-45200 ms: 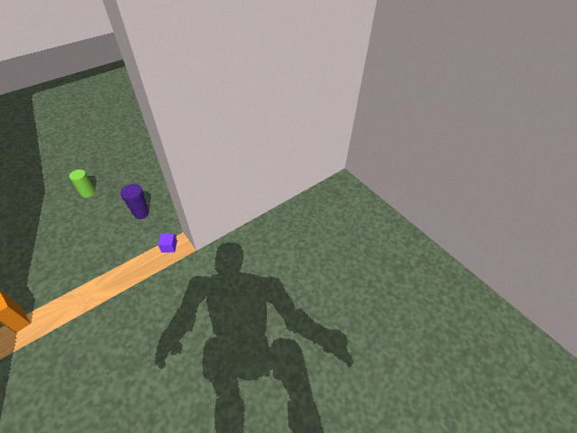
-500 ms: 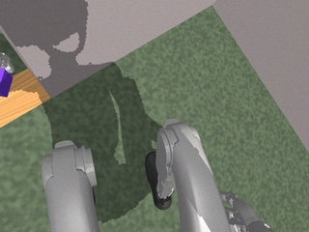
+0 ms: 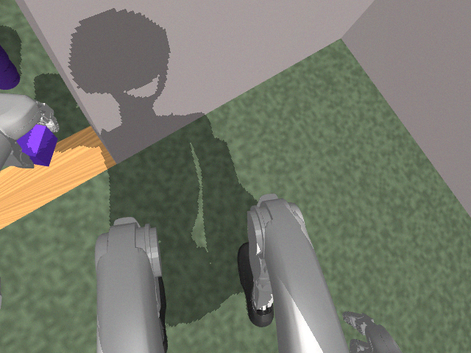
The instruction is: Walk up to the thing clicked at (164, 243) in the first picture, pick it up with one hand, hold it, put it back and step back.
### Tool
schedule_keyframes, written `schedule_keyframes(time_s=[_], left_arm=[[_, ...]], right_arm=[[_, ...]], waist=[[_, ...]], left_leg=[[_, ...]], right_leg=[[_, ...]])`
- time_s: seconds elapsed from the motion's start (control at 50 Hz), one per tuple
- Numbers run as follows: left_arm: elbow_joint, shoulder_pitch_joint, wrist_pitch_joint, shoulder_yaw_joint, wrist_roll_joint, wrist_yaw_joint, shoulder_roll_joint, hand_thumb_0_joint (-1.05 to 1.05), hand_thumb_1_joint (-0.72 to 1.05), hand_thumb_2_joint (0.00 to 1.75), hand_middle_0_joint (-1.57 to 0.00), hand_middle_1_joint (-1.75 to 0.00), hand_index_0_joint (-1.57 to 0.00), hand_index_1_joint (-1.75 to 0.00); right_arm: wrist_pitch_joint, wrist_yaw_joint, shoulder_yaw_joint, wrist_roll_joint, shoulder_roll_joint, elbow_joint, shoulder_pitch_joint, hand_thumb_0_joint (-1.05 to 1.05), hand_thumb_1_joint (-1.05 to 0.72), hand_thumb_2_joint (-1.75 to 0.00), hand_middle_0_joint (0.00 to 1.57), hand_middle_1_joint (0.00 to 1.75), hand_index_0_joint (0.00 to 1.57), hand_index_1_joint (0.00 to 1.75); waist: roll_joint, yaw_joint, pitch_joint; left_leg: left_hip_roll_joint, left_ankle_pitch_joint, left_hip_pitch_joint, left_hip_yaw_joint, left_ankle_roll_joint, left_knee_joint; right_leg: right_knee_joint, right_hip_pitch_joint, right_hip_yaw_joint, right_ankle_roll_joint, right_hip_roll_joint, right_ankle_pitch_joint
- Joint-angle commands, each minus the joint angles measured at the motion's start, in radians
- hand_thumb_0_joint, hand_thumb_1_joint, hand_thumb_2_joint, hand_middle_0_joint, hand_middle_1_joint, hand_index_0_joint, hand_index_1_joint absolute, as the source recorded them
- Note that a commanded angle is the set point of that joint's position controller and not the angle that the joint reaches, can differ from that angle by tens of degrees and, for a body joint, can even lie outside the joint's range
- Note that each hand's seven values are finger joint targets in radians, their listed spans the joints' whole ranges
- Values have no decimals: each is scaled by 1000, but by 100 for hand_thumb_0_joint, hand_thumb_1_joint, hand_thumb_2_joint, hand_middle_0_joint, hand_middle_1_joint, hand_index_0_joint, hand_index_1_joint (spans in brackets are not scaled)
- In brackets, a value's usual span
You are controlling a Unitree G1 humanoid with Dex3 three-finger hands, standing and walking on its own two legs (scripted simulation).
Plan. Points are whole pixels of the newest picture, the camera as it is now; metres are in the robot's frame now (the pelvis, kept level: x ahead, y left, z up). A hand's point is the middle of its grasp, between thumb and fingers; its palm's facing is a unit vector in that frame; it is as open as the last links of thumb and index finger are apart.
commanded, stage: lift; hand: left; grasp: from above
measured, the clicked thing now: (30, 144) +0.46 +0.29 -0.17
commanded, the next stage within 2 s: hold in 1.34 s
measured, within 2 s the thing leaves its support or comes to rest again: neither
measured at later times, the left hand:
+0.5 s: hand out of the picture +0.39 +0.28 +0.06, palm faces -0.48 -0.03 -0.88, open 8.0 cm
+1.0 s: hand out of the picture +0.35 +0.24 +0.21, palm faces -0.48 -0.03 -0.88, open 8.1 cm
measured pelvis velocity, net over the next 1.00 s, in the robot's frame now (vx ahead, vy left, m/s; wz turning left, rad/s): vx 0.04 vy -0.02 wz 0.07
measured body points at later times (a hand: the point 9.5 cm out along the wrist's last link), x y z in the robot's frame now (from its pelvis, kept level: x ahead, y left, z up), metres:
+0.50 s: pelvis +0.01 -0.01 +0.14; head +0.16 +0.03 +0.56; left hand +0.41 +0.28 +0.11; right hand +0.14 -0.27 +0.02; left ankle +0.08 +0.11 -0.35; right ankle +0.12 -0.15 -0.35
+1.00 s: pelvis +0.04 -0.02 +0.28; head +0.11 +0.00 +0.73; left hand +0.37 +0.24 +0.26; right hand +0.15 -0.28 +0.17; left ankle +0.08 +0.11 -0.35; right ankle +0.12 -0.15 -0.35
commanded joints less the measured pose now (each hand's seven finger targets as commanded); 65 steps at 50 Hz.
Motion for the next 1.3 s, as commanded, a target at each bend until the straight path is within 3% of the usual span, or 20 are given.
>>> schedule_keyframes(time_s=[0.0, 0.1, 0.12, 0.2, 0.32, 0.44, 0.54, 0.58, 0.6, 0.66, 0.72, 0.74, 0.78, 0.82, 0.98, 1.06, 1.08, 1.18, 1.2, 1.28], left_arm=[[-265, -314, -29, 105, -51, 27, 311, 0, 67, 49, -107, -30, -107, -31], [-358, -255, -27, 86, -82, 26, 258, 0, 71, 49, -108, -33, -109, -33], [-318, -193, -14, 79, -79, 24, 237, 0, 70, 50, -108, -34, -108, -34], [-478, -214, 9, 67, -104, 14, 224, 0, 73, 50, -111, -31, -110, -31], [-504, -87, 55, 42, -153, 2, 156, 0, 67, 47, -105, -31, -105, -31], [-543, 35, 76, 35, -169, -13, 127, 0, 71, 47, -109, -28, -109, -29], [-587, 116, 90, 32, -194, -4, 86, 0, 72, 46, -110, -29, -110, -29], [-573, 131, 91, 25, -195, -1, 78, 0, 76, 49, -113, -29, -113, -30], [-538, 158, 93, -13, -184, 1, 33, 0, 76, 47, -113, -28, -113, -29], [-530, 159, 93, 4, -178, 26, 40, 0, 72, 47, -110, -30, -110, -30], [-486, 145, 95, -34, -164, 45, -6, 0, 73, 46, -110, -30, -111, -30], [-477, 154, 96, -19, -160, 53, 7, 0, 73, 44, -109, -31, -110, -31], [-473, 162, 94, -14, -147, 63, 5, 0, 70, 46, -107, -33, -107, -32], [-489, 146, 91, -60, -134, 66, -39, 0, 72, 47, -108, -35, -108, -34], [-451, 143, 122, -64, -122, 103, -43, 0, 70, 50, -106, -39, -106, -38], [-445, 151, 138, -88, -124, 97, -63, 0, 71, 50, -108, -36, -108, -36], [-438, 165, 141, -70, -120, 94, -47, 0, 71, 50, -107, -37, -108, -36], [-456, 174, 146, -115, -139, 63, -92, 0, 73, 47, -107, -37, -109, -35], [-463, 180, 146, -94, -143, 59, -76, 0, 71, 45, -106, -36, -107, -34], [-498, 190, 141, -109, -151, 32, -89, 0, 70, 45, -105, -37, -107, -34]], right_arm=[[-11, -32, -112, 10, -260, -46, 165, 0, -92, -91, 20, 30, 20, 30], [-13, -40, -120, 25, -237, -62, 147, 0, -92, -91, 20, 30, 20, 30], [-13, -39, -120, 27, -234, -61, 147, 0, -92, -91, 20, 30, 20, 30], [-11, -54, -135, 43, -227, -67, 123, 0, -91, -91, 20, 30, 20, 30], [-16, -79, -131, 60, -193, -60, 90, 0, -91, -90, 20, 30, 20, 30], [-25, -106, -124, 72, -168, -65, 56, 0, -91, -90, 20, 30, 20, 30], [-42, -129, -119, 83, -145, -65, 33, 0, -91, -90, 20, 30, 20, 30], [-51, -138, -118, 84, -140, -58, 27, 0, -91, -90, 20, 30, 20, 30], [-54, -141, -113, 85, -127, -53, 27, 0, -91, -90, 20, 30, 20, 30], [-68, -148, -115, 89, -123, -47, 23, 0, -91, -90, 20, 30, 20, 30], [-80, -151, -115, 90, -119, -35, 26, 0, -91, -91, 20, 30, 20, 30], [-85, -151, -117, 92, -120, -32, 28, 0, -91, -91, 20, 30, 20, 30], [-89, -152, -120, 88, -118, -22, 33, 0, -92, -91, 20, 30, 20, 30], [-95, -152, -126, 87, -116, -17, 37, 0, -92, -91, 20, 30, 20, 30], [-108, -149, -133, 97, -118, -7, 48, 0, -92, -91, 20, 30, 20, 30], [-112, -148, -135, 101, -121, -13, 43, 0, -92, -91, 20, 30, 20, 30], [-112, -148, -138, 103, -120, -9, 43, 0, -92, -91, 20, 30, 20, 30], [-111, -150, -135, 105, -116, -29, 35, 0, -92, -90, 20, 30, 20, 30], [-111, -152, -138, 104, -117, -28, 40, 0, -92, -90, 20, 30, 20, 30], [-107, -157, -136, 103, -113, -38, 38, 0, -92, -90, 20, 30, 20, 30]], waist=[[296, 20, -717], [304, 39, -766], [296, 42, -733], [331, 50, -769], [233, 56, -681], [188, 92, -625], [116, 100, -552], [102, 107, -522], [90, 93, -467], [59, 108, -443], [59, 103, -389], [52, 113, -385], [66, 126, -404], [85, 121, -417], [54, 147, -354], [46, 154, -329], [46, 163, -339], [35, 159, -301], [30, 165, -303], [32, 164, -301]], left_leg=[[-10, 162, 681, -9, -21, -352], [6, 130, 766, 2, -14, -447], [9, 132, 781, -15, -14, -475], [22, 131, 898, -41, -21, -567], [25, 115, 941, -6, -11, -664], [33, 102, 1032, 13, -11, -794], [29, 72, 1089, 44, -6, -898], [33, 71, 1126, 40, -7, -944], [32, 72, 1122, 46, -7, -958], [28, 70, 1162, 54, -5, -1015], [31, 55, 1214, 48, -8, -1085], [28, 58, 1230, 54, -8, -1102], [23, 110, 1284, 65, -14, -1126], [24, 158, 1355, 69, -18, -1153], [19, 239, 1483, 89, -20, -1277], [22, 282, 1555, 92, -24, -1341], [21, 310, 1577, 94, -25, -1348], [23, 335, 1639, 90, -27, -1414], [23, 340, 1651, 93, -28, -1423], [24, 402, 1699, 94, -30, -1449]], right_leg=[[-220, 305, -65, -102, 21, 146], [-278, 400, -54, -88, 25, 154], [-287, 402, -57, -82, 24, 155], [-335, 458, -61, -79, 28, 161], [-482, 630, -49, -70, 33, 159], [-621, 794, -38, -67, 41, 149], [-775, 959, -10, -63, 45, 119], [-819, 1002, -6, -61, 48, 117], [-848, 1011, -3, -62, 51, 113], [-930, 1096, 16, -62, 51, 94], [-993, 1140, 21, -61, 54, 84], [-1018, 1167, 26, -60, 55, 77], [-1049, 1207, 32, -63, 56, 113], [-1078, 1236, 32, -65, 59, 155], [-1201, 1372, 31, -62, 62, 232], [-1249, 1430, 26, -61, 62, 275], [-1255, 1447, 26, -62, 63, 298], [-1310, 1492, 24, -63, 64, 320], [-1321, 1509, 26, -63, 65, 322], [-1348, 1543, 28, -65, 65, 371]])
